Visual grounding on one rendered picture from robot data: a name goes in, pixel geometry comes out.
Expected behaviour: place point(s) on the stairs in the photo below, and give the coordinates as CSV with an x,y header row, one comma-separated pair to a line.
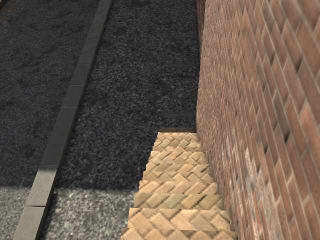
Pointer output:
x,y
178,198

